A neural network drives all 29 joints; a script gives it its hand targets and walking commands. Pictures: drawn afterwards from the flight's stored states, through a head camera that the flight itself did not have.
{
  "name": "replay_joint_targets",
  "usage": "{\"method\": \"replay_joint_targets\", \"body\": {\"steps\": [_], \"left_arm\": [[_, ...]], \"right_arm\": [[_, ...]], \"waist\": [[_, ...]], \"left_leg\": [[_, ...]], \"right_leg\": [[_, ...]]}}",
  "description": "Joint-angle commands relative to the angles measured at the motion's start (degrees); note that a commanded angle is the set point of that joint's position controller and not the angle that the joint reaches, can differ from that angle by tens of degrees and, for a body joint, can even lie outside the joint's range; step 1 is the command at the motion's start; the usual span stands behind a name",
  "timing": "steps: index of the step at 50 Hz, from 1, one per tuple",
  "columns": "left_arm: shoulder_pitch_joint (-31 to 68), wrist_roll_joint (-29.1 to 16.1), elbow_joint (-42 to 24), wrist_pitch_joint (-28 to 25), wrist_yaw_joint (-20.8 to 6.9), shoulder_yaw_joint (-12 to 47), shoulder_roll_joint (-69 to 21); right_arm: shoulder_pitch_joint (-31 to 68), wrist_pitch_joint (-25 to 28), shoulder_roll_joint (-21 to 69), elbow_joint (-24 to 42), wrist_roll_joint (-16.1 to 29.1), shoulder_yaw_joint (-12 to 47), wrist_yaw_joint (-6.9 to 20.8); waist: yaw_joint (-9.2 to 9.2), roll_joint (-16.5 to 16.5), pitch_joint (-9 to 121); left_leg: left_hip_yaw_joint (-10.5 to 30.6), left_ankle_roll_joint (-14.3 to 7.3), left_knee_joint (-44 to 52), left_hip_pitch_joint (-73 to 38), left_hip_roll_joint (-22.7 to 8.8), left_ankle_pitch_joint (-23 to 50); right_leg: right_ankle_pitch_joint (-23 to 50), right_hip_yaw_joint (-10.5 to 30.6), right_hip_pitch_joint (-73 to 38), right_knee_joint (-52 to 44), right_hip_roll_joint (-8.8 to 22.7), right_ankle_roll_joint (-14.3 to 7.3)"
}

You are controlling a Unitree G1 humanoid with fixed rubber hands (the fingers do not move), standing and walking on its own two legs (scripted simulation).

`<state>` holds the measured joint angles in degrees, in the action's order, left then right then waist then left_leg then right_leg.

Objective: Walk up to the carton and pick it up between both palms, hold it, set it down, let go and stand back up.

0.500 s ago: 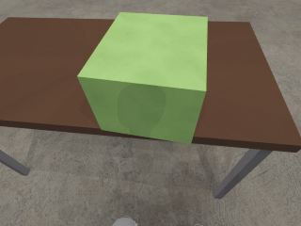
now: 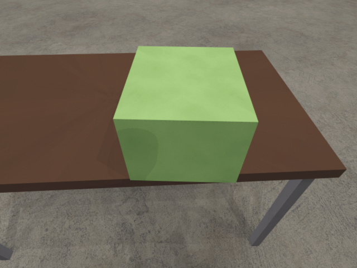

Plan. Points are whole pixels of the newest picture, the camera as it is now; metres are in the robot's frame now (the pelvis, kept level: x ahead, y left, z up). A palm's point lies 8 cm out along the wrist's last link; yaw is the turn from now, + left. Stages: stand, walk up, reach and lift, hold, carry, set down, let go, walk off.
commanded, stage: walk up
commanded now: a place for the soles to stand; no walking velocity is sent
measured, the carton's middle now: (184, 110) +0.51 +0.00 +0.09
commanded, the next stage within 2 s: none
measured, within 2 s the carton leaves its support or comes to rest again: neither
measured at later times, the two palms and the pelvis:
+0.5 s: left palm out of the picture +0.08 +0.23 -0.13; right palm out of the picture +0.01 -0.25 -0.14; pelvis +0.02 +0.00 +0.00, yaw -8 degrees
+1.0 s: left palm out of the picture +0.15 +0.22 -0.14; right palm out of the picture +0.00 -0.24 -0.15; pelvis +0.05 +0.00 -0.01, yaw -13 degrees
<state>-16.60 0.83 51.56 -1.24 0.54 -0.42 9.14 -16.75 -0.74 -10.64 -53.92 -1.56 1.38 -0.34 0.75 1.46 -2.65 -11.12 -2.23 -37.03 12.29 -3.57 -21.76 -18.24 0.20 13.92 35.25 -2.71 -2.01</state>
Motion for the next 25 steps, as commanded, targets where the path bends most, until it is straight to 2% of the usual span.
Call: {"method": "replay_joint_targets", "body": {"steps": [1,3,6,9,15,21,25], "left_arm": [[-0.83,0.1,-2.09,-0.64,0.15,-0.6,6.89],[-1.52,0.32,-0.81,-0.68,0.25,-0.53,7.08],[-1.15,0.44,0.0,-0.83,0.47,-0.29,6.57],[-0.64,0.36,0.36,-0.67,0.61,0.03,6.71],[-0.6,0.3,0.54,-0.44,0.92,0.22,8.14],[-1.82,-0.14,-0.02,-0.58,1.25,-0.04,10.19],[-3.37,-0.67,-0.61,-0.49,1.54,-0.46,11.77]], "right_arm": [[-2.01,2.28,-9.81,2.56,0.59,-2.21,-0.24],[-2.72,2.19,-9.58,2.2,0.49,-2.17,-0.51],[-2.78,1.88,-9.13,2.33,0.5,-2.05,-0.85],[-2.01,1.15,-9.15,2.68,0.35,-2.15,-0.92],[-0.9,0.13,-9.84,2.9,0.21,-2.03,-0.9],[0.01,-0.52,-10.43,3.2,-0.06,-1.84,-0.64],[0.71,-1.03,-9.88,3.75,-0.12,-1.44,-0.41]], "waist": [[-0.82,-1.45,-2.37],[-0.77,-0.81,-2.0],[-0.41,0.28,-0.44],[-0.22,1.03,-0.46],[-0.25,-0.19,-2.28],[-0.58,-2.9,-1.76],[-1.15,-5.24,-0.74]], "left_leg": [[11.24,-1.52,16.07,-4.05,-8.22,13.65],[10.83,-2.39,17.21,-5.39,-10.04,15.45],[8.06,-2.23,16.19,-7.57,-10.25,21.15],[5.98,-2.49,16.53,-7.92,-10.23,16.98],[3.64,-3.45,16.33,-6.99,-10.47,10.87],[1.34,-3.38,11.2,-7.73,-7.93,10.76],[1.33,-2.21,6.61,-6.88,-5.08,6.54]], "right_leg": [[17.72,7.42,4.62,-5.14,4.92,-2.32],[16.25,6.62,4.27,-3.1,4.59,-1.66],[17.75,6.32,3.84,-2.35,4.78,-1.5],[16.88,6.25,4.82,-1.46,4.57,-1.45],[16.79,7.48,6.34,-0.3,4.19,-1.82],[20.45,12.39,7.41,-0.51,4.56,-3.37],[18.15,19.3,7.82,-3.29,6.27,-5.48]]}}
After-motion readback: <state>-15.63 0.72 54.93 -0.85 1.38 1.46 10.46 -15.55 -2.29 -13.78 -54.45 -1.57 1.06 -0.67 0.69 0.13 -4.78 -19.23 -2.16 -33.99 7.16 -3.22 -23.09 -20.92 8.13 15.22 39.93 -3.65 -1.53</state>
